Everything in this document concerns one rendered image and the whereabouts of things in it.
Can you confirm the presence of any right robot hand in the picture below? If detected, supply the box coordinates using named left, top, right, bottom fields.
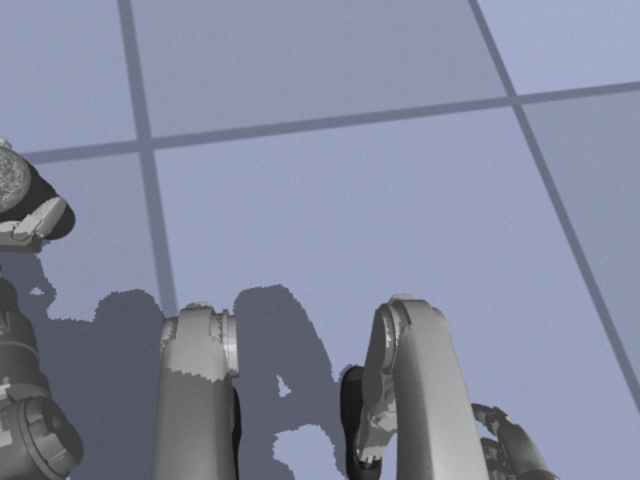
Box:
left=471, top=404, right=549, bottom=480

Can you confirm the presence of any left robot arm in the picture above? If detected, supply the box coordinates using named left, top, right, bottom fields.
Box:
left=0, top=264, right=84, bottom=480

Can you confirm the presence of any left robot hand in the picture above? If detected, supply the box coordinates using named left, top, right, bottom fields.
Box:
left=0, top=137, right=67, bottom=254

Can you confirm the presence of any cup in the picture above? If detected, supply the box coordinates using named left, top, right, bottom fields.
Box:
left=0, top=146, right=75, bottom=240

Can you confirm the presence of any right robot foot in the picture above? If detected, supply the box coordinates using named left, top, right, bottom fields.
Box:
left=340, top=366, right=382, bottom=480

